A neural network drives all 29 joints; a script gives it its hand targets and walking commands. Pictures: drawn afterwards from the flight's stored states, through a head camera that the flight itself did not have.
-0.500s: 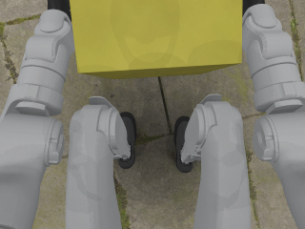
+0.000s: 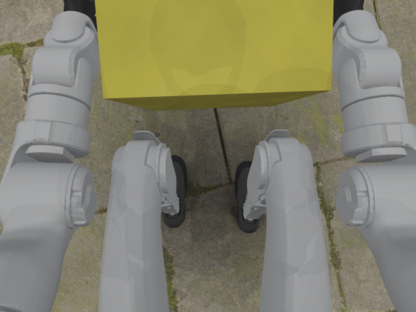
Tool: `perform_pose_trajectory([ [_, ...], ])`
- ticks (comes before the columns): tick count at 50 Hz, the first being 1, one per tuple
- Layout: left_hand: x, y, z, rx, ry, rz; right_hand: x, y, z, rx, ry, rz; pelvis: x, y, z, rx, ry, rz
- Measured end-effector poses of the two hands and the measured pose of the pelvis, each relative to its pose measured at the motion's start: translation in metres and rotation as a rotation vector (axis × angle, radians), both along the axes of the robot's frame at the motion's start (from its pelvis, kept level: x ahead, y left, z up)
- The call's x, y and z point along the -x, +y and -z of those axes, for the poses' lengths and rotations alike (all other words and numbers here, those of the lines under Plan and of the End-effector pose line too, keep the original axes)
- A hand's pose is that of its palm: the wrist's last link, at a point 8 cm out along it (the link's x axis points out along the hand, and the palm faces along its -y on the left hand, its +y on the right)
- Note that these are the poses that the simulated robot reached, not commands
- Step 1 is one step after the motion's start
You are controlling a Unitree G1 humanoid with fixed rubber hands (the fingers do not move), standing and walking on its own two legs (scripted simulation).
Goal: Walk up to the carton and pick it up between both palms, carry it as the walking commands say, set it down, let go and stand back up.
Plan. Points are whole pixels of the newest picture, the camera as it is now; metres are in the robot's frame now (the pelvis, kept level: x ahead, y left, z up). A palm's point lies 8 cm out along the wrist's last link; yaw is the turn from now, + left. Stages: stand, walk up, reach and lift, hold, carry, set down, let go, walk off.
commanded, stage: reach and lift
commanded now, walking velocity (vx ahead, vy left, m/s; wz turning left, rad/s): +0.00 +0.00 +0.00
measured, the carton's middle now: (212, 47) +0.52 -0.01 -0.15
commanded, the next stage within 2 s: none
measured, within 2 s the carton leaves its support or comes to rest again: neither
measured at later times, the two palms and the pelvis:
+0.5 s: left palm (57, 3) +0.52 +0.17 +0.00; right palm out of the picture +0.51 -0.19 +0.01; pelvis +0.00 +0.00 +0.06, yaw +0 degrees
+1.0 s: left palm out of the picture +0.50 +0.18 +0.07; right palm out of the picture +0.49 -0.19 +0.08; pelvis -0.01 +0.00 +0.11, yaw +0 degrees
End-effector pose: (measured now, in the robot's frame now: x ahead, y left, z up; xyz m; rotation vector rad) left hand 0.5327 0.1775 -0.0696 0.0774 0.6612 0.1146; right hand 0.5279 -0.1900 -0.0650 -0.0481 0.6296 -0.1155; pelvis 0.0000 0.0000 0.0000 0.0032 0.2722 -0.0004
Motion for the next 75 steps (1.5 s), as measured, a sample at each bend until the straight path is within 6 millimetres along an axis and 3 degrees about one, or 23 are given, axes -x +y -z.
perform_pose_trajectory([
  [43,0.028,-0.001,-0.123,-0.013,-0.003,0.02,0.028,-0.001,-0.124,0.012,-0.003,-0.009,0.007,-0.005,-0.092,-0.016,-0.1,0.008],
  [75,0.052,-0.003,-0.221,-0.022,-0.005,0.039,0.057,-0.003,-0.219,0.012,-0.007,-0.002,0.001,-0.01,-0.169,-0.019,-0.217,0.008],
])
